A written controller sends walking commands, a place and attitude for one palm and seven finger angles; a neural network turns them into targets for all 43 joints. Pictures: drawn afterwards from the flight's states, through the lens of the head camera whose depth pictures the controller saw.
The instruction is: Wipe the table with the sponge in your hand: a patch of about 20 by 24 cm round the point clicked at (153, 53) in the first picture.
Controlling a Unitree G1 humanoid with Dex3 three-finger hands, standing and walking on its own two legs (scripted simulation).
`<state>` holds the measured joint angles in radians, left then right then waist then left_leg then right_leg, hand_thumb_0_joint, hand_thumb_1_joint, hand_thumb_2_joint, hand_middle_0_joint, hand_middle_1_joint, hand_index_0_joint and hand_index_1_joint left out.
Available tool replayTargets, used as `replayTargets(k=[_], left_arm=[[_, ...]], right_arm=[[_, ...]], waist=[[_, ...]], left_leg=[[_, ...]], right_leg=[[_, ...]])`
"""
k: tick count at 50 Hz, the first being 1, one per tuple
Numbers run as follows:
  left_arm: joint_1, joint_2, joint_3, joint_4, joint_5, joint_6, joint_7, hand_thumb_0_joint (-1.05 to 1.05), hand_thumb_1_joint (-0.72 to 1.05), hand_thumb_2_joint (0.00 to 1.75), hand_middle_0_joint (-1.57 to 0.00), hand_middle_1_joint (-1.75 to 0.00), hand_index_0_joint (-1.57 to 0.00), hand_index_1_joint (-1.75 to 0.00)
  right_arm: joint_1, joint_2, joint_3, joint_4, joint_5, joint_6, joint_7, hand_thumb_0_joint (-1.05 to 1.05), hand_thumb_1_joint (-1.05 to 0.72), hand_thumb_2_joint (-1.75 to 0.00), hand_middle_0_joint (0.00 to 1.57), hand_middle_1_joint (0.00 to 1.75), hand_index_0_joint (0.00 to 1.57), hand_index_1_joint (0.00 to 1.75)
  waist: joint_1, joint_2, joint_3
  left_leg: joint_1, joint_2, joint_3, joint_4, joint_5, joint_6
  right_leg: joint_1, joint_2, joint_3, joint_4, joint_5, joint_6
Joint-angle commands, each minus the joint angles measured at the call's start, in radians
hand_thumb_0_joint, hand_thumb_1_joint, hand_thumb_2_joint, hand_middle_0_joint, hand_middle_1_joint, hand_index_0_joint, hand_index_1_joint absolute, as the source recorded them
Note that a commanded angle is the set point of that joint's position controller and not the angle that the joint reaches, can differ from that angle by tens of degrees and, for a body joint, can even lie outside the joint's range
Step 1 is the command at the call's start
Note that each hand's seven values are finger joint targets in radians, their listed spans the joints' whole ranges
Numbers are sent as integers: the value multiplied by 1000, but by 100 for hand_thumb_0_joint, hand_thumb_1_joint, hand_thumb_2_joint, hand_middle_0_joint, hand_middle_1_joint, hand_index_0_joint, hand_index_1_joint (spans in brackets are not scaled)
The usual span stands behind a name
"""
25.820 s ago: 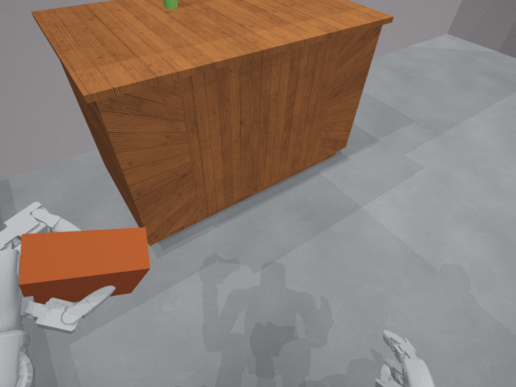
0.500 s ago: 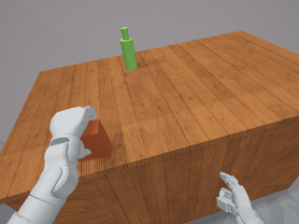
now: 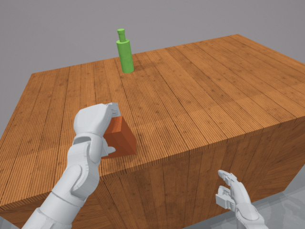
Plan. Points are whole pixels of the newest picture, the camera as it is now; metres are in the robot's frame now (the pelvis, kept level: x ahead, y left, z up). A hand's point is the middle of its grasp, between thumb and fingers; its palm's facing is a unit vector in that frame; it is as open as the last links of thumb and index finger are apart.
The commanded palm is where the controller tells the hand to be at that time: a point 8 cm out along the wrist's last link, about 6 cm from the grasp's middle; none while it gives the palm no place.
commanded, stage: wipe forward along the third lane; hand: left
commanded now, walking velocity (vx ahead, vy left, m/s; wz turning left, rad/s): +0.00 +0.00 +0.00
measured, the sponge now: (111, 143) +0.31 +0.17 +0.10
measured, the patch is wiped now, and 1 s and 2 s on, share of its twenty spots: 0.65 0.85 0.95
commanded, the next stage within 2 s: wipe back along the third lane in 1.46 s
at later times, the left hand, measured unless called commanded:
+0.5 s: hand (103, 118) +0.36 +0.20 +0.14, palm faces +0.05 -0.08 -1.00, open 9.4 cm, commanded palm +0.33 +0.22 +0.18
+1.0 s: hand (99, 111) +0.39 +0.23 +0.14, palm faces +0.00 -0.05 -1.00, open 9.4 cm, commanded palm +0.37 +0.24 +0.17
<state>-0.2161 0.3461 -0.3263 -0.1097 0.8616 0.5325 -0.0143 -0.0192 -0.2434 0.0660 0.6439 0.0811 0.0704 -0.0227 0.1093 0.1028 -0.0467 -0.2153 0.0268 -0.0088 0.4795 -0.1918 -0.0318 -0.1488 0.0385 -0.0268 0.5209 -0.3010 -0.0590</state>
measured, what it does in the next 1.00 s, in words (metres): stands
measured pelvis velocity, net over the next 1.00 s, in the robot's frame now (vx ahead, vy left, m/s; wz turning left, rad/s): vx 0.01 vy -0.01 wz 0.01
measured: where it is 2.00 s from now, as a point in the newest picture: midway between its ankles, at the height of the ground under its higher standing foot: outside the picture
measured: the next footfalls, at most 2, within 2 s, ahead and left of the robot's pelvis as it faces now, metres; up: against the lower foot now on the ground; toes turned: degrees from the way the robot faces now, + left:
none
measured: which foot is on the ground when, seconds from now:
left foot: down 0.00-1.00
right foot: down 0.00-1.00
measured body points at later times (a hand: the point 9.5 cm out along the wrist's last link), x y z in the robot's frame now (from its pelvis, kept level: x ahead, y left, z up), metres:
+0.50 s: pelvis +0.01 -0.01 +0.00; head -0.03 -0.06 +0.44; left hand +0.35 +0.20 +0.19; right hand +0.23 -0.24 -0.09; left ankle +0.05 +0.14 -0.73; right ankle -0.01 -0.08 -0.74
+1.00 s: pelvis +0.01 -0.01 +0.00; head -0.02 -0.05 +0.45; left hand +0.39 +0.23 +0.19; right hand +0.19 -0.25 -0.11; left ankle +0.05 +0.14 -0.73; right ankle -0.01 -0.08 -0.74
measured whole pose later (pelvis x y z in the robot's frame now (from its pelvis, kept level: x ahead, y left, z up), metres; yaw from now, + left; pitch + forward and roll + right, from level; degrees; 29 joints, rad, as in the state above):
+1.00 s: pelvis +0.01 -0.01 +0.00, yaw +0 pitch +1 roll +1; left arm -0.61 0.39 -0.19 0.57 0.96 0.44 -0.06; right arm 0.11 -0.28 0.03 0.72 0.09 0.08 -0.07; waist 0.04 0.09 -0.09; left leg -0.33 0.04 -0.02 0.50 -0.20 -0.02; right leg -0.25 0.05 -0.04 0.54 -0.31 -0.07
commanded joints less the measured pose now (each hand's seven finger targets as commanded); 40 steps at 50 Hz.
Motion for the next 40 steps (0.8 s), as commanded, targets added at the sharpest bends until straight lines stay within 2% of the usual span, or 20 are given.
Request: replayTargets(k=[1, 3, 4, 5, 7, 9, 12, 13, 14, 15, 17, 19, 21, 24, 25, 29, 33, 34, 35, 40], left_arm=[[-399, 154, 139, -51, 47, 13, 43, 0, 10, 130, -120, -160, -120, -160], [-411, 154, 136, 1, 47, 24, 40, 0, 10, 130, -120, -160, -120, -160], [-417, 215, 187, 16, 51, 27, 42, 0, 10, 130, -120, -160, -120, -160], [-441, 153, 131, 52, 58, 36, 38, 0, 10, 130, -120, -160, -120, -160], [-441, 138, 120, 92, 58, 43, 30, 0, 10, 130, -120, -160, -120, -160], [-418, 216, 184, 109, 69, 53, 28, 0, 10, 130, -120, -160, -120, -160], [-443, 168, 140, 152, 81, 68, 13, 0, 10, 130, -120, -160, -120, -160], [-439, 175, 144, 160, 83, 72, 9, 0, 10, 130, -120, -160, -120, -160], [-423, 238, 199, 176, 89, 76, 9, 0, 10, 130, -120, -160, -120, -160], [-450, 187, 151, 189, 92, 80, 2, 0, 10, 130, -120, -160, -120, -160], [-472, 177, 137, 225, 88, 82, -9, 0, 10, 130, -120, -160, -120, -160], [-513, 253, 188, 272, 109, 83, -15, 0, 10, 130, -120, -160, -120, -160], [-538, 197, 134, 316, 120, 85, -26, 0, 10, 130, -120, -160, -120, -160], [-558, 250, 172, 373, 130, 70, -38, 0, 10, 130, -120, -160, -120, -160], [-574, 208, 136, 375, 127, 60, -42, 0, 10, 130, -120, -160, -120, -160], [-538, 268, 196, 436, 130, 24, -55, 0, 10, 130, -120, -160, -120, -160], [-545, 232, 173, 468, 131, -12, -58, 0, 10, 130, -120, -160, -120, -160], [-545, 282, 214, 477, 139, -19, -55, 0, 10, 130, -120, -160, -120, -160], [-559, 236, 176, 476, 137, -26, -54, 0, 10, 130, -120, -160, -120, -160], [-565, 235, 185, 519, 136, -50, -39, 0, 10, 130, -120, -160, -120, -160]], right_arm=[[-229, -75, -27, -170, 8, -50, -22, 0, -90, -90, 20, 30, 20, 30], [-224, -81, -27, -164, 9, -44, -25, 0, -90, -90, 20, 30, 20, 30], [-226, -89, -28, -163, 10, -43, -30, 0, -90, -90, 20, 30, 20, 30], [-227, -82, -24, -165, 12, -46, -30, 0, -90, -90, 20, 30, 20, 30], [-220, -88, -27, -157, 13, -46, -29, 0, -90, -90, 20, 30, 20, 30], [-222, -102, -32, -159, 9, -46, -30, 0, -90, -90, 20, 30, 20, 30], [-218, -100, -34, -151, 11, -48, -27, 0, -90, -90, 20, 30, 20, 30], [-215, -102, -36, -150, 10, -49, -25, 0, -90, -90, 20, 30, 20, 30], [-213, -111, -39, -145, 7, -47, -26, 0, -90, -90, 20, 30, 20, 30], [-219, -106, -35, -149, 9, -49, -29, 0, -90, -90, 20, 30, 20, 30], [-210, -106, -35, -139, 13, -52, -28, 0, -90, -90, 20, 30, 20, 30], [-198, -119, -39, -124, 9, -53, -36, 0, -90, -90, 20, 30, 20, 30], [-188, -111, -38, -122, 11, -56, -40, 0, -90, -90, 20, 30, 20, 30], [-168, -123, -41, -110, 9, -52, -45, 0, -90, -90, 20, 30, 20, 30], [-160, -116, -39, -119, 10, -55, -45, 0, -90, -90, 20, 30, 20, 30], [-127, -128, -46, -114, 3, -47, -47, 0, -90, -90, 20, 30, 20, 30], [-107, -126, -47, -118, 4, -41, -46, 0, -90, -90, 20, 30, 20, 30], [-95, -133, -51, -112, 2, -39, -45, 0, -90, -90, 20, 30, 20, 30], [-95, -126, -49, -120, 4, -38, -44, 0, -90, -90, 20, 30, 20, 30], [-73, -129, -56, -116, 5, -35, -46, 0, -90, -90, 20, 30, 20, 30]], waist=[[-14, -117, -160], [-13, -112, -170], [-10, -97, -160], [-15, -112, -166], [-17, -112, -176], [-1, -129, -207], [-14, -146, -213], [-10, -154, -220], [-2, -168, -212], [-12, -171, -199], [-18, -170, -172], [-18, -178, -162], [-28, -184, -161], [-29, -149, -157], [-34, -160, -182], [-36, -178, -197], [-47, -179, -184], [-44, -164, -190], [-50, -161, -182], [-52, -161, -177]], left_leg=[[112, -48, 35, -34, 84, 50], [100, -49, 35, -37, 81, 48], [95, -49, 32, -42, 68, 48], [87, -53, 38, -36, 74, 49], [84, -52, 38, -31, 90, 52], [77, -55, 34, -24, 102, 54], [66, -58, 43, -8, 126, 59], [62, -61, 44, -2, 134, 62], [58, -58, 36, -6, 129, 61], [50, -61, 45, -2, 126, 62], [40, -60, 43, -6, 103, 64], [38, -63, 38, -4, 88, 64], [31, -64, 44, -2, 89, 67], [25, -63, 37, -7, 72, 63], [20, -67, 40, 0, 81, 67], [6, -67, 37, 13, 100, 66], [-7, -66, 43, 22, 111, 70], [-4, -64, 36, 19, 110, 67], [-12, -65, 41, 19, 111, 68], [-20, -63, 39, 16, 95, 70]], right_leg=[[-79, -12, 46, -146, 112, -8], [-71, -15, 46, -145, 121, -5], [-71, -13, 62, -152, 101, -8], [-70, -16, 48, -145, 112, -5], [-64, -19, 45, -139, 156, -2], [-34, -21, 63, -132, 188, 0], [-31, -26, 58, -118, 253, 8], [-22, -29, 61, -113, 281, 10], [-20, -26, 69, -116, 263, 8], [-30, -28, 60, -113, 265, 12], [-52, -29, 58, -122, 243, 17], [-62, -28, 78, -129, 216, 14], [-71, -31, 63, -126, 218, 18], [-79, -32, 77, -132, 195, 14], [-65, -33, 63, -121, 217, 17], [-44, -35, 85, -117, 290, 19], [-57, -36, 75, -113, 330, 24], [-59, -32, 85, -113, 319, 18], [-61, -34, 67, -108, 324, 20], [-79, -31, 63, -113, 294, 21]])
